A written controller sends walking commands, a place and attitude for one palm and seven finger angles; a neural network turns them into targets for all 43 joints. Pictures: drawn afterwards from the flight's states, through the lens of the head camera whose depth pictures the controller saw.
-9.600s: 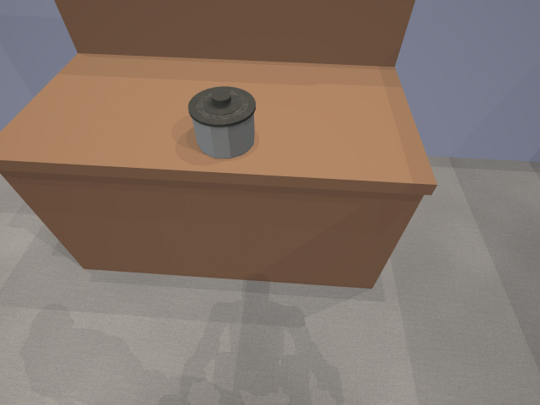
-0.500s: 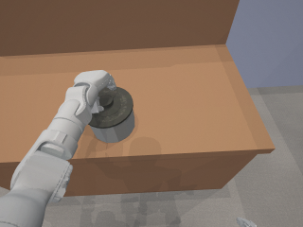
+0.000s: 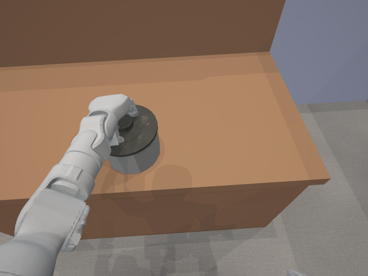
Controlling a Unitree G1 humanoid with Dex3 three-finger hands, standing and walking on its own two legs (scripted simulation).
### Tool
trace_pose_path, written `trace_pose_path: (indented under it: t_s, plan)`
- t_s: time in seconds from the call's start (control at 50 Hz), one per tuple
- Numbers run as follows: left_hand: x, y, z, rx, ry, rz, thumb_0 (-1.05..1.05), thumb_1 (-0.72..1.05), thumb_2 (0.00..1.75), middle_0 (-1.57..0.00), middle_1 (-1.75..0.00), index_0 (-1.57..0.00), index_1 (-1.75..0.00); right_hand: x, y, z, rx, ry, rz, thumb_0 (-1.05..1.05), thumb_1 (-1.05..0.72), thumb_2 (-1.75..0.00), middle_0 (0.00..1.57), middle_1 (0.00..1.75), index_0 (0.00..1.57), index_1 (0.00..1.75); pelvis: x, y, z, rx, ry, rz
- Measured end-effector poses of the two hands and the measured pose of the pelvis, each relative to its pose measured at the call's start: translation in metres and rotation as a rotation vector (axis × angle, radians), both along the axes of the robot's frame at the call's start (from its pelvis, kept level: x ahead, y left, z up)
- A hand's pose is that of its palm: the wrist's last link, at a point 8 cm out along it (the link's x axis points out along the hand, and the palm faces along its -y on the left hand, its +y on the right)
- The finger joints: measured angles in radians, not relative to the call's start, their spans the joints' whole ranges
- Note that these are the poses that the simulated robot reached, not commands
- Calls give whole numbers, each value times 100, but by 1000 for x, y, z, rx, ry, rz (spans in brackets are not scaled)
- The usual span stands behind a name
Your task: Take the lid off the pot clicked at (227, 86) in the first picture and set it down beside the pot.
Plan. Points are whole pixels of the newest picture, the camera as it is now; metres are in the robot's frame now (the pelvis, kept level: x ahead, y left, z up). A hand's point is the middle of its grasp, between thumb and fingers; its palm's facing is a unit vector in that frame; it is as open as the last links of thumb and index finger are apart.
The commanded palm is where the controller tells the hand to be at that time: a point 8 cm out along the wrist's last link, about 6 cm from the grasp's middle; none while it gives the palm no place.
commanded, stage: lower the open fingers around the knob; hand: left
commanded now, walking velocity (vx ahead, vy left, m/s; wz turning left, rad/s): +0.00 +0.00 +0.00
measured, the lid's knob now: (123, 123) +0.49 +0.15 +0.02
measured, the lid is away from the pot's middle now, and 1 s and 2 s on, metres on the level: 0.00 0.00 0.01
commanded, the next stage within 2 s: close the fingers and squeeze the knob in 0.06 s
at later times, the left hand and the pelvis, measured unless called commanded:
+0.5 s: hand (116, 127) +0.45 +0.15 +0.05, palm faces -0.38 -0.08 -0.92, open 9.6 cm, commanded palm +0.46 +0.16 +0.10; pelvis +0.00 +0.00 +0.00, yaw +0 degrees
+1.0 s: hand (117, 125) +0.46 +0.15 +0.05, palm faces -0.37 -0.08 -0.93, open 8.1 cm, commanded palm +0.46 +0.16 +0.10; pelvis +0.00 +0.00 +0.00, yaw +0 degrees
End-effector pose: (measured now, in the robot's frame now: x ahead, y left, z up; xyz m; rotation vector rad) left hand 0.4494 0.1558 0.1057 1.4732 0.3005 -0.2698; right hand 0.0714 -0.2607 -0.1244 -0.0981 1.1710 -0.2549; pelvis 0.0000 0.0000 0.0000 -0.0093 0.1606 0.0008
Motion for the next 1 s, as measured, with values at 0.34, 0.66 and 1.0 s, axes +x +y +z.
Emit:
trace_pose_path:
  t_s: [0.34,0.66,1.0]
  plan:
    - [0,1,-1,6,13,6,0,-13,111,-64,-48,-64,-48,-3,-2,2,-15,-7,-8,0,-91,-90,20,30,20,30,-3,1,0,-1,0,-1]
    - [8,5,-2,1,16,11,0,5,99,-56,-91,-55,-91,-20,-2,1,-24,38,-35,0,-91,-90,20,30,20,30,0,3,0,-3,13,-8]
    - [8,0,-1,3,14,10,1,18,86,-65,-103,-58,-99,-8,0,2,-19,7,-23,0,-91,-90,20,30,20,30,1,2,-1,-3,14,-6]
